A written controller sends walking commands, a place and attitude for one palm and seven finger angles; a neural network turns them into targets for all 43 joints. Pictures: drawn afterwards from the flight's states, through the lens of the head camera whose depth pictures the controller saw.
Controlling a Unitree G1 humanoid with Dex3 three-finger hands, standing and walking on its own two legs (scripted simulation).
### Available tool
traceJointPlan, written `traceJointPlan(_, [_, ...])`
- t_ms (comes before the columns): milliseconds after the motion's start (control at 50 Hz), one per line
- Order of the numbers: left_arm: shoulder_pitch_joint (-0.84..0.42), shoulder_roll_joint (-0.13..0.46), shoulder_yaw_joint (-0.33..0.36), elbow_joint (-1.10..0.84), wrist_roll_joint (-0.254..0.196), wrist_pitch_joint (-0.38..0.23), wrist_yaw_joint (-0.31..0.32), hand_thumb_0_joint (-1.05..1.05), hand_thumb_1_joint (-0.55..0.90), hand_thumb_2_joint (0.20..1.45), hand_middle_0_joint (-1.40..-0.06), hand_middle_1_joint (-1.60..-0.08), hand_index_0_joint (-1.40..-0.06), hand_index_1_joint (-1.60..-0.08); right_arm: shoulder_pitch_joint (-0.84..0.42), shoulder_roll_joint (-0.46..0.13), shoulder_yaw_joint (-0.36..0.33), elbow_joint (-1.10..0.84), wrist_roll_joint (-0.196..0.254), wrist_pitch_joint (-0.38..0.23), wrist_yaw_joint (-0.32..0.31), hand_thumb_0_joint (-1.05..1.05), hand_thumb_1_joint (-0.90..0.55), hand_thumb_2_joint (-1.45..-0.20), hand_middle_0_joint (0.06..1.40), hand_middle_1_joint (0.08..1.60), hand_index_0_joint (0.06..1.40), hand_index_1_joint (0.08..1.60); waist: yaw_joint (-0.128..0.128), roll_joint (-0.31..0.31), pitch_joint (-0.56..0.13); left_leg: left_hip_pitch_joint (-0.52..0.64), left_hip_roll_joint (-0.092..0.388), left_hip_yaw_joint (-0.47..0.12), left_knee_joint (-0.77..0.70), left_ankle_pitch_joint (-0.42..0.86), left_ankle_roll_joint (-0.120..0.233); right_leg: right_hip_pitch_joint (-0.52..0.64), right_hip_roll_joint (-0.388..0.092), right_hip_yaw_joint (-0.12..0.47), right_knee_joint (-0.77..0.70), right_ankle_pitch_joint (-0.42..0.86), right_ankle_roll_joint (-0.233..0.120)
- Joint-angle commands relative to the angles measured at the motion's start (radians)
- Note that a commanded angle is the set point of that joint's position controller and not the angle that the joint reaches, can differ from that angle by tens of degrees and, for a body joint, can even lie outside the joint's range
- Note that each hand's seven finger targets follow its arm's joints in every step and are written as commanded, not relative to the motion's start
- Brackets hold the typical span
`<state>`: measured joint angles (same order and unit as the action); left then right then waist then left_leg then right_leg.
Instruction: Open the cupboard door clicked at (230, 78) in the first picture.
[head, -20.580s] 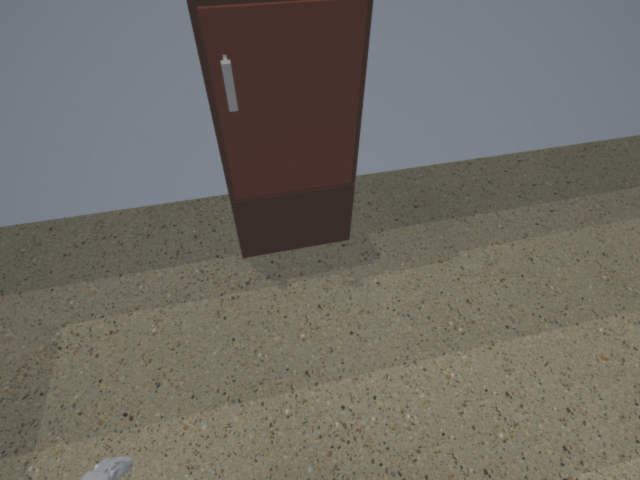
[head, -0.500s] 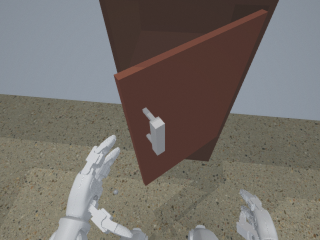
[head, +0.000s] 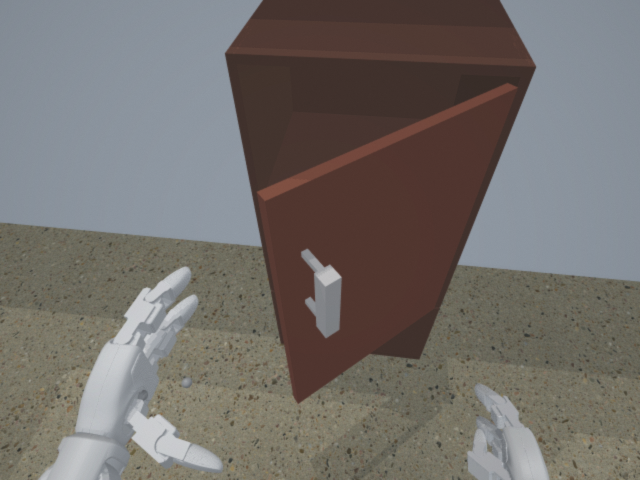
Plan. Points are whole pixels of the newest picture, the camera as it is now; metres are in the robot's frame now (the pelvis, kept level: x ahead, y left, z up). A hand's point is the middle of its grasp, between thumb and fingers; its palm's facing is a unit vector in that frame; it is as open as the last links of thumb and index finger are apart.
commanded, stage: draw the hand back to the body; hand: left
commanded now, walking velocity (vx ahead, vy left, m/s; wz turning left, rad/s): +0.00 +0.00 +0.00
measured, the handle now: (318, 293) +0.35 +0.03 +0.04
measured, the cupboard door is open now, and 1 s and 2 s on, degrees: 42 42 42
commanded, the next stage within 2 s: step back with the hand held close in 1.06 s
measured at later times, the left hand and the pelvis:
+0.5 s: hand (70, 323) +0.22 +0.24 +0.17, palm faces +0.37 -0.83 -0.41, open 11.2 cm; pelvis +0.02 +0.01 +0.04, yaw +0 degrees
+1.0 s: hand (38, 320) +0.21 +0.26 +0.19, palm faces +0.44 -0.80 -0.40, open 7.5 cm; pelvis +0.02 +0.00 +0.05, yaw -1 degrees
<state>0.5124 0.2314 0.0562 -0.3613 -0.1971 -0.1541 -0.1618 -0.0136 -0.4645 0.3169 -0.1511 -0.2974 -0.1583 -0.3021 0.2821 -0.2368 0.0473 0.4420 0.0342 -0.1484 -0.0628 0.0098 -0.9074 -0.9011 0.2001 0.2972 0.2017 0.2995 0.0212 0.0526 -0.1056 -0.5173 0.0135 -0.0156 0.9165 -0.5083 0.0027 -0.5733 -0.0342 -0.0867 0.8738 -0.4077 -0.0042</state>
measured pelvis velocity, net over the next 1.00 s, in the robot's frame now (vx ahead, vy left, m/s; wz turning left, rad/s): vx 0.02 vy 0.00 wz -0.01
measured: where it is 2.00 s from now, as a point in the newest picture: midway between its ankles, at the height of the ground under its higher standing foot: outside the picture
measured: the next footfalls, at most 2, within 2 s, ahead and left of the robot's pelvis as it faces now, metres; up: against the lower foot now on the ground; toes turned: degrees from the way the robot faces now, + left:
none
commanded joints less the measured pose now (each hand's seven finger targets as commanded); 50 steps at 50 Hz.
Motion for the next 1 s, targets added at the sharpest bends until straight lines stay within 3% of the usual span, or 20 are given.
traceJointPlan(0, [-0.034,0.176,0.12,-0.275,0.122,0.006,0.183,0.0,-0.255,0.405,-0.159,-0.3,-0.159,-0.3,-0.09,-0.072,-0.035,-0.151,-0.015,-0.051,-0.044,0.0,-0.9,-0.9,0.2,0.3,0.2,0.3,0.018,-0.032,-0.039,0.014,-0.023,0.0,-0.248,0.246,0.008,0.22,0.006,0.053,-0.228,0.157,-0.018])
traceJointPlan(20, [-0.017,0.12,0.08,-0.271,0.126,0.025,0.204,0.0,-0.22,0.42,-0.16,-0.3,-0.16,-0.3,-0.092,-0.074,-0.033,-0.15,-0.018,-0.049,-0.044,0.0,-0.9,-0.9,0.2,0.3,0.2,0.3,0.008,-0.041,-0.013,0.021,-0.02,-0.004,-0.261,0.242,0.007,0.213,0.005,0.045,-0.236,0.151,-0.014])
traceJointPlan(40, [-0.015,0.12,0.081,-0.262,0.14,0.038,0.224,0.0,-0.185,0.435,-0.161,-0.3,-0.161,-0.3,-0.088,-0.074,-0.035,-0.135,-0.016,-0.043,-0.046,0.0,-0.9,-0.9,0.2,0.3,0.2,0.3,0.009,-0.01,-0.009,0.047,-0.016,0.001,-0.266,0.261,0.009,0.224,0.005,0.046,-0.247,0.168,-0.014])
traceJointPlan(80, [-0.016,0.129,0.086,-0.272,0.156,0.047,0.252,0.0,-0.115,0.465,-0.164,-0.3,-0.164,-0.3,-0.096,-0.076,-0.031,-0.119,-0.02,-0.04,-0.045,0.0,-0.9,-0.9,0.2,0.3,0.2,0.3,0.008,0.01,-0.002,0.09,-0.013,-0.002,-0.297,0.296,0.007,0.255,0.006,0.03,-0.264,0.197,-0.014])
traceJointPlan(160, [-0.039,0.16,0.116,-0.287,0.176,0.047,0.284,0.0,0.025,0.525,-0.169,-0.3,-0.169,-0.3,-0.118,-0.083,-0.032,-0.093,-0.027,-0.049,-0.051,0.0,-0.9,-0.9,0.2,0.3,0.2,0.3,0.014,-0.039,-0.021,0.169,-0.01,-0.003,-0.353,0.353,0.012,0.326,0.009,0.026,-0.307,0.248,-0.01])
traceJointPlan(200, [-0.052,0.188,0.149,-0.289,0.183,0.045,0.298,0.0,0.095,0.555,-0.171,-0.3,-0.171,-0.3,-0.131,-0.087,-0.031,-0.073,-0.03,-0.056,-0.055,0.0,-0.9,-0.9,0.2,0.3,0.2,0.3,0.02,0.003,-0.022,0.205,-0.01,-0.003,-0.382,0.388,0.009,0.361,0.008,0.024,-0.327,0.272,-0.013])
traceJointPlan(240, [-0.055,0.196,0.171,-0.292,0.184,0.042,0.305,0.0,0.165,0.585,-0.174,-0.3,-0.174,-0.3,-0.135,-0.081,-0.028,-0.059,-0.033,-0.061,-0.055,0.0,-0.9,-0.9,0.2,0.3,0.2,0.3,0.024,-0.003,-0.017,0.232,-0.007,-0.005,-0.41,0.42,0.006,0.39,0.008,0.02,-0.344,0.293,-0.012])
traceJointPlan(340, [-0.053,0.214,0.228,-0.287,0.181,0.038,0.309,0.0,0.34,0.66,-0.18,-0.3,-0.18,-0.3,-0.159,-0.08,-0.029,-0.024,-0.038,-0.067,-0.048,0.0,-0.9,-0.9,0.2,0.3,0.2,0.3,0.035,0.007,-0.001,0.298,0.002,-0.004,-0.464,0.537,-0.002,0.458,0.012,0.015,-0.389,0.362,-0.011])
traceJointPlan(400, [-0.061,0.23,0.265,-0.254,0.179,0.037,0.306,0.0,0.445,0.705,-0.184,-0.3,-0.184,-0.3,-0.179,-0.083,-0.036,-0.005,-0.038,-0.062,-0.045,0.0,-0.9,-0.9,0.2,0.3,0.2,0.3,0.04,-0.031,0.027,0.319,0.006,0.0,-0.491,0.561,-0.001,0.484,0.017,0.014,-0.421,0.388,-0.011])
traceJointPlan(460, [-0.08,0.226,0.286,-0.257,0.173,0.032,0.299,0.0,0.55,0.75,-0.187,-0.3,-0.187,-0.3,-0.184,-0.082,-0.038,0.006,-0.039,-0.055,-0.037,0.0,-0.9,-0.9,0.2,0.3,0.2,0.3,0.041,0.0,0.038,0.346,0.007,0.006,-0.514,0.574,-0.003,0.498,0.018,0.017,-0.442,0.396,-0.01])
traceJointPlan(580, [-0.112,0.281,0.376,-0.284,0.166,0.015,0.301,0.0,0.76,0.84,-0.195,-0.3,-0.195,-0.3,-0.193,-0.082,-0.047,0.02,-0.043,-0.045,-0.031,0.0,-0.9,-0.9,0.2,0.3,0.2,0.3,0.05,0.016,0.017,0.382,0.007,0.01,-0.541,0.624,-0.006,0.552,0.022,0.022,-0.47,0.443,-0.011])
traceJointPlan(600, [-0.113,0.3,0.399,-0.276,0.166,0.017,0.302,0.0,0.795,0.855,-0.196,-0.3,-0.196,-0.3,-0.201,-0.085,-0.048,0.026,-0.044,-0.045,-0.031,0.0,-0.9,-0.9,0.2,0.3,0.2,0.3,0.055,0.05,0.021,0.386,0.005,0.013,-0.542,0.631,-0.006,0.559,0.021,0.027,-0.477,0.453,-0.015])
traceJointPlan(660, [-0.129,0.309,0.429,-0.275,0.159,0.012,0.303,0.0,0.9,0.9,-0.2,-0.3,-0.2,-0.3,-0.201,-0.082,-0.052,0.032,-0.044,-0.039,-0.029,0.0,-0.9,-0.9,0.2,0.3,0.2,0.3,0.053,0.025,0.022,0.397,0.005,0.018,-0.549,0.629,-0.005,0.566,0.022,0.027,-0.489,0.464,-0.012])
traceJointPlan(680, [-0.116,0.278,0.403,-0.243,0.157,0.015,0.298,0.0,0.9,0.9,-0.2,-0.3,-0.2,-0.3,-0.202,-0.082,-0.052,0.034,-0.043,-0.036,-0.028,0.0,-0.9,-0.9,0.2,0.3,0.2,0.3,0.049,0.001,0.046,0.393,0.005,0.018,-0.554,0.611,-0.002,0.553,0.025,0.025,-0.495,0.45,-0.01])
traceJointPlan(700, [-0.112,0.259,0.385,-0.229,0.158,0.02,0.293,0.0,0.9,0.9,-0.2,-0.3,-0.2,-0.3,-0.206,-0.087,-0.056,0.036,-0.041,-0.033,-0.027,0.0,-0.9,-0.9,0.2,0.3,0.2,0.3,0.048,0.024,0.061,0.4,0.006,0.022,-0.557,0.616,-0.001,0.548,0.023,0.028,-0.506,0.452,-0.011])
traceJointPlan(740, [-0.124,0.241,0.362,-0.22,0.157,0.021,0.288,0.0,0.9,0.9,-0.2,-0.3,-0.2,-0.3,-0.204,-0.091,-0.057,0.037,-0.041,-0.029,-0.021,0.0,-0.9,-0.9,0.2,0.3,0.2,0.3,0.042,0.01,0.077,0.398,0.009,0.018,-0.565,0.604,0.0,0.539,0.024,0.025,-0.509,0.433,-0.007])
traceJointPlan(820, [-0.127,0.254,0.367,-0.219,0.158,0.022,0.287,0.0,0.9,0.9,-0.2,-0.3,-0.2,-0.3,-0.21,-0.097,-0.064,0.034,-0.043,-0.019,-0.022,0.0,-0.9,-0.9,0.2,0.3,0.2,0.3,0.048,-0.021,0.049,0.408,0.005,0.019,-0.573,0.586,0.008,0.562,0.025,0.03,-0.515,0.436,-0.007])
traceJointPlan(880, [-0.135,0.284,0.391,-0.247,0.161,0.012,0.294,0.0,0.9,0.9,-0.2,-0.3,-0.2,-0.3,-0.219,-0.089,-0.063,0.035,-0.045,-0.022,-0.026,0.0,-0.9,-0.9,0.2,0.3,0.2,0.3,0.053,0.002,0.029,0.409,-0.003,0.02,-0.579,0.54,0.008,0.575,0.025,0.034,-0.521,0.412,-0.009])
traceJointPlan(900, [-0.15,0.305,0.405,-0.264,0.165,0.01,0.297,0.0,0.9,0.9,-0.2,-0.3,-0.2,-0.3,-0.223,-0.092,-0.063,0.037,-0.044,-0.024,-0.029,0.0,-0.9,-0.9,0.2,0.3,0.2,0.3,0.056,0.035,0.026,0.412,-0.005,0.02,-0.578,0.537,0.007,0.577,0.024,0.038,-0.524,0.407,-0.012])
traceJointPlan(980, [-0.139,0.297,0.402,-0.274,0.164,0.004,0.301,0.0,0.9,0.9,-0.2,-0.3,-0.2,-0.3,-0.221,-0.082,-0.059,0.04,-0.045,-0.036,-0.031,0.0,-0.9,-0.9,0.2,0.3,0.2,0.3,0.054,0.031,0.038,0.411,-0.007,0.019,-0.581,0.539,0.004,0.577,0.027,0.035,-0.528,0.41,-0.011])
